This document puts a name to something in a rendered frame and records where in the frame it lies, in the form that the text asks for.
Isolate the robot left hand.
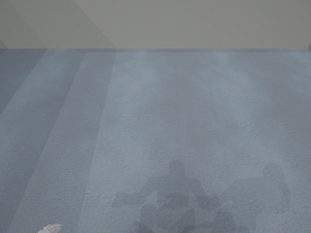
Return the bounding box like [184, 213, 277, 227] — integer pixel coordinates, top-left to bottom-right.
[38, 223, 62, 233]

